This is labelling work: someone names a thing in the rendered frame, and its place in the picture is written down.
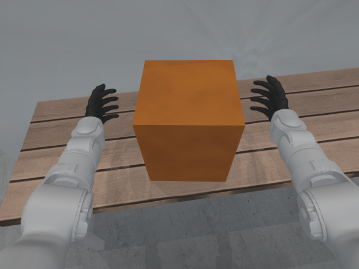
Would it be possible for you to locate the robot left forearm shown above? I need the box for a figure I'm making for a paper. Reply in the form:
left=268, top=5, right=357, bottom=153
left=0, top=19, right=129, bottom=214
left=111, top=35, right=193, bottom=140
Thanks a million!
left=21, top=117, right=105, bottom=234

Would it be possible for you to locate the robot right forearm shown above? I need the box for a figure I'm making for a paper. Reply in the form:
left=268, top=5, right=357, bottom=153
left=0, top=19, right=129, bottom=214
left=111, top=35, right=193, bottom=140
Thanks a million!
left=270, top=109, right=359, bottom=194

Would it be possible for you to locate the robot right hand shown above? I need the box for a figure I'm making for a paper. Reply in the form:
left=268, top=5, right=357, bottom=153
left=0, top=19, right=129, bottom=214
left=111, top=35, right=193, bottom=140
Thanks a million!
left=250, top=75, right=289, bottom=122

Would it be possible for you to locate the carton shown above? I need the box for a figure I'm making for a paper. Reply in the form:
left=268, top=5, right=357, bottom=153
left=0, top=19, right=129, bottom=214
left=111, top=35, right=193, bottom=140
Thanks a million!
left=132, top=60, right=245, bottom=182

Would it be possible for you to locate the robot left hand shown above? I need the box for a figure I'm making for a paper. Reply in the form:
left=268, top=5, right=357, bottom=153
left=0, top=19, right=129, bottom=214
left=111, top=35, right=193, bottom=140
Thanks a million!
left=85, top=84, right=119, bottom=124

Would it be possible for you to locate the robot left upper arm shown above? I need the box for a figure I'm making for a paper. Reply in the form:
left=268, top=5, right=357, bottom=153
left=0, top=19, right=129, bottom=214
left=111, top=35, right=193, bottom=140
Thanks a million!
left=0, top=183, right=93, bottom=269

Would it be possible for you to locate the robot right upper arm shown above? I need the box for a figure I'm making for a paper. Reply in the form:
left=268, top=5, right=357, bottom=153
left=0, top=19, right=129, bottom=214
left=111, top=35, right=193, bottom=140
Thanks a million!
left=297, top=182, right=359, bottom=269

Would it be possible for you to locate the table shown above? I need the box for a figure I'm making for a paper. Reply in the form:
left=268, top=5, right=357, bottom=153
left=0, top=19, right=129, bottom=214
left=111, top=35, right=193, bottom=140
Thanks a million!
left=0, top=67, right=359, bottom=251

